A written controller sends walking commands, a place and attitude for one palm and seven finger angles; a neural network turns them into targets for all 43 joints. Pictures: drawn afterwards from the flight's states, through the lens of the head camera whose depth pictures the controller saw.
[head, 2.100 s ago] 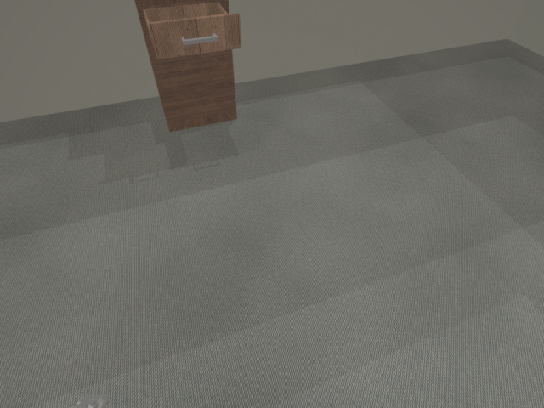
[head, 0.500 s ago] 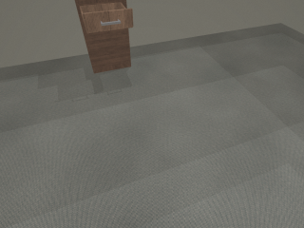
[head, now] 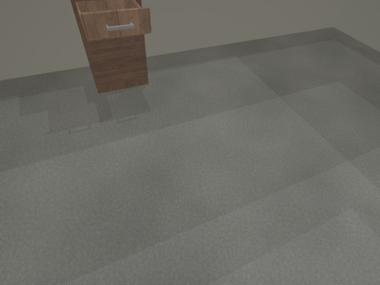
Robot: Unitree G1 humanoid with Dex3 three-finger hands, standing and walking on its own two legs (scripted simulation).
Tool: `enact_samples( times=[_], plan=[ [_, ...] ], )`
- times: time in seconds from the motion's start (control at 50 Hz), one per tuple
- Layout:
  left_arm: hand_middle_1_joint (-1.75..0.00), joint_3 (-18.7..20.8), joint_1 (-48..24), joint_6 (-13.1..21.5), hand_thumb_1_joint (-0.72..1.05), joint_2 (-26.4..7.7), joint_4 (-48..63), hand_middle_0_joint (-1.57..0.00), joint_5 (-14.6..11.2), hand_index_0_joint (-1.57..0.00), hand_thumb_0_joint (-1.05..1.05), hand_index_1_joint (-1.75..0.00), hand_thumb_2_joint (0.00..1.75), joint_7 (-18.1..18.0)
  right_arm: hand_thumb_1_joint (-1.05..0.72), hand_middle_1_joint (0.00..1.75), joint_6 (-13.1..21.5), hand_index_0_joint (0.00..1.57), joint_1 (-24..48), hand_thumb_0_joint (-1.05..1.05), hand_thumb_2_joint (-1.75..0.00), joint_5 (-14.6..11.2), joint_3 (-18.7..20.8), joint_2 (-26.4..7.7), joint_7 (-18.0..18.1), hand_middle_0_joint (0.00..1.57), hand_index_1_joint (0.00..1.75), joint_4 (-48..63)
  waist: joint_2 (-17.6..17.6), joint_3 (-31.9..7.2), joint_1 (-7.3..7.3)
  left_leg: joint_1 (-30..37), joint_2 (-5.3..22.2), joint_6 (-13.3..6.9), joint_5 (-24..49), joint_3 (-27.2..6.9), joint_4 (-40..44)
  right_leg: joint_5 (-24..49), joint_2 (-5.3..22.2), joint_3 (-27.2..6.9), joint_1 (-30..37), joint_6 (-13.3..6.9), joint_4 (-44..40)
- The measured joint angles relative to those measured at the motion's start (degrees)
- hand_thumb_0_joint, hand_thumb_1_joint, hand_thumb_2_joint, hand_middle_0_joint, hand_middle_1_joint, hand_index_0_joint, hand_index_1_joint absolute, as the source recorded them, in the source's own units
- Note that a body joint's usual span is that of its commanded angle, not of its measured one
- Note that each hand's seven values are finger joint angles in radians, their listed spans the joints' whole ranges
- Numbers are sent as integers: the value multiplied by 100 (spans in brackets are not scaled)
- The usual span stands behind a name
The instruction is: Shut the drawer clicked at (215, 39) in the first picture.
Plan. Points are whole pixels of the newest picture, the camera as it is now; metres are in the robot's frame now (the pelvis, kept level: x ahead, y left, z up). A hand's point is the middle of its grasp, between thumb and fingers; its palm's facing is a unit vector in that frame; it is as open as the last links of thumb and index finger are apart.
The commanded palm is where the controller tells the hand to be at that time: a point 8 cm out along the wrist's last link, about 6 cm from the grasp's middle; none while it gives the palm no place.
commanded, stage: walk to a spot facing it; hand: left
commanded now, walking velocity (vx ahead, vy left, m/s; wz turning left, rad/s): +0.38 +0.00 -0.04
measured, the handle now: (119, 26) +1.44 +0.44 -0.12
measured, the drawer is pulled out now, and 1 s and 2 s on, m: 0.28 0.28 0.28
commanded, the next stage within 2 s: turn to face it in 1.84 s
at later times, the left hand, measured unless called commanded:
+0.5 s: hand (134, 247) +0.24 +0.15 -0.17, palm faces +0.06 -0.98 -0.19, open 7.2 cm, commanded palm none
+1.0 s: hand (142, 164) +0.51 +0.17 -0.17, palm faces +0.01 -0.98 -0.18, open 7.3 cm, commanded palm none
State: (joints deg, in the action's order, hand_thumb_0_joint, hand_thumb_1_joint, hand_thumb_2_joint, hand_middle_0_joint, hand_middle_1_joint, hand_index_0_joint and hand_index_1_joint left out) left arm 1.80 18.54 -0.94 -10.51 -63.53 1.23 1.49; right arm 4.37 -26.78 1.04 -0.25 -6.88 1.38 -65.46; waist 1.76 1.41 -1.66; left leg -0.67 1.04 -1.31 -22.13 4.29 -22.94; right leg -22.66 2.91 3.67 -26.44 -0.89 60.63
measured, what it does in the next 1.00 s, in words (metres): walks ahead: right foot, then left foot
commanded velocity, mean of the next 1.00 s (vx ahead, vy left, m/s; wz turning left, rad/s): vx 0.38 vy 0.00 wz -0.02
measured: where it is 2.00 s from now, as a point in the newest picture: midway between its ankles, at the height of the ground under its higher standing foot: (191, 166)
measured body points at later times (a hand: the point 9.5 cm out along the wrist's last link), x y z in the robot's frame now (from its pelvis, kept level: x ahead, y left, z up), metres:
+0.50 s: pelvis +0.22 -0.04 +0.00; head +0.21 -0.03 +0.45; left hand +0.24 +0.20 -0.16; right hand +0.28 -0.28 -0.14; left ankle +0.28 +0.10 -0.69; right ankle +0.21 -0.14 -0.74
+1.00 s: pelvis +0.45 -0.02 +0.00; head +0.48 -0.02 +0.45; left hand +0.51 +0.22 -0.15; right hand +0.38 -0.24 -0.15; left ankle +0.35 +0.09 -0.74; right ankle +0.57 -0.16 -0.70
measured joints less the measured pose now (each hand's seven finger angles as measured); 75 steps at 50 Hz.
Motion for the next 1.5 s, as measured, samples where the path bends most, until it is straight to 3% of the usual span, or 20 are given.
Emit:
enact_samples(
  times=[0.1,0.18,0.22,0.28,0.34,0.4,0.46,0.54,0.62,0.68,0.72,0.76,0.86,0.94,1.06,1.1,1.16,1.22,1.36,1.5],
  plan=[
    [-30,85,-665,41,93,-46,323,-20,-17,-20,1,-30,90,19,-90,30,-22,20,-447,0,-90,2,3,187,35,21,30,-323,-95,280,-76,615,48,115,24,24,650,732,202,231,-499,-10,-1278],
    [-30,121,-1128,176,93,-100,579,-20,-27,-20,1,-30,90,20,-90,30,-75,20,-624,0,-90,-15,42,183,21,21,30,-517,-226,453,-147,936,199,262,-398,62,451,1010,2,402,-249,-223,-2273],
    [-30,140,-1227,364,93,-141,696,-20,10,-20,1,-30,90,-5,-90,30,-136,20,-674,1,-90,-53,72,189,-18,21,30,-589,-202,463,-99,603,298,224,-793,65,-787,1457,-53,472,68,-316,-2554],
    [-30,146,-1248,515,92,-105,736,-20,-29,-20,0,-30,90,-88,-90,30,-268,20,-315,1,-90,-112,154,102,-61,21,30,-497,-213,464,-80,-834,323,1,-618,-244,-4035,994,-71,585,232,-316,-2158],
    [-30,105,-1043,476,92,-5,593,-20,-15,-20,0,-30,90,-173,-91,30,-323,20,241,1,-90,-39,254,-71,-85,21,30,-158,-220,290,-87,-2018,468,-34,-63,-195,-5007,878,-139,627,654,-255,-2557],
    [-30,156,-742,433,94,56,419,-20,-10,-20,-1,-30,90,-264,-91,30,-328,20,768,1,-90,9,319,-199,-108,20,30,271,-231,58,-96,-2745,665,83,301,-84,-4458,910,-210,642,1036,-231,-3028],
    [-30,147,-462,400,95,-5,273,-20,21,-21,-1,-30,90,-224,-91,30,-305,19,1178,0,-90,18,353,-240,-171,20,30,609,-209,-121,-35,-2995,785,183,638,41,-3455,864,-257,649,1385,-195,-3371],
    [-30,119,-133,394,94,-39,180,-20,35,-21,-1,-30,90,-154,-91,30,-259,19,1548,0,-90,11,349,-261,-270,20,30,848,-152,-191,172,-2789,756,201,814,172,-2227,625,-263,666,1812,-84,-3541],
    [-30,114,238,372,93,-22,118,-20,14,-20,0,-30,90,-123,-91,30,-157,19,1716,0,-90,16,306,-302,-304,20,30,960,-110,-157,347,-2120,567,116,847,383,-1195,97,-167,671,2102,112,-3220],
    [-30,126,331,241,92,-17,9,-20,-8,-20,0,-30,90,-102,-91,30,-6,20,1769,0,-90,61,256,-229,-239,20,30,988,41,-13,335,-1946,422,-97,640,553,-1429,-457,1,278,1407,8,-1215],
    [-30,146,275,183,92,-19,-36,-20,0,-20,0,-30,90,-74,-91,30,26,20,1625,0,-90,43,215,-154,-172,20,30,945,64,28,300,-1667,352,-118,546,610,-1213,-213,23,91,776,-30,92],
    [-30,175,178,167,92,-17,-9,-20,26,-20,0,-30,90,-43,-93,30,58,20,1422,-1,-90,-16,290,-110,-54,20,30,852,89,38,290,-1321,260,-89,611,666,-789,221,138,13,264,9,610],
    [-30,210,-157,115,91,22,209,-20,55,-20,0,-30,90,-11,-95,30,45,20,884,-1,-90,-30,285,-210,-11,21,30,490,70,38,280,-552,116,-61,718,742,148,924,430,-24,-543,182,240],
    [-30,225,-501,64,92,5,322,-20,44,-20,0,-30,90,-2,-94,30,-21,20,501,-1,-90,-23,257,-166,-41,20,30,223,13,106,195,-64,112,73,589,776,508,1257,532,102,-669,235,-917],
    [-30,213,-975,153,92,-61,452,-19,25,-20,0,-30,90,41,-92,30,-108,20,72,0,-90,25,238,-90,-80,20,30,-55,-178,272,-71,426,340,429,-128,820,169,1217,271,375,-139,20,-2463],
    [-30,221,-1059,347,92,-98,536,-20,53,-20,0,-30,90,36,-91,30,-166,20,-45,0,-90,-14,231,-43,-112,20,30,-169,-210,289,-48,111,547,382,-586,732,-998,1401,165,458,124,-134,-2626],
    [-30,193,-1092,500,92,-10,584,-20,-5,-20,0,-30,90,-37,-91,30,-323,20,201,1,-90,-69,247,-84,-142,20,30,-198,-318,368,-8,-1154,539,115,-515,27,-3916,939,81,563,293,-244,-2232],
    [-30,119,-891,497,92,127,486,-20,-9,-20,0,-30,90,-118,-91,30,-354,20,575,1,-90,-20,299,-180,-147,20,30,-16,-376,248,-3,-2161,599,58,209,-110,-4860,894,-22,621,779,-196,-2707],
    [-30,104,-266,514,95,158,196,-20,9,-21,-1,-30,90,-194,-93,30,-368,20,1266,1,-90,32,405,-329,-181,20,30,518,-373,-120,28,-3216,782,236,1056,20,-3645,866,-155,806,1800,-143,-3762],
    [-30,17,258,507,92,237,-22,-20,18,-20,0,-30,90,-177,-93,30,-372,19,1749,1,-90,13,374,-444,-332,20,30,732,-235,7,318,-2902,664,125,1205,271,-1879,395,-142,1012,2617,120,-4017]
  ],
)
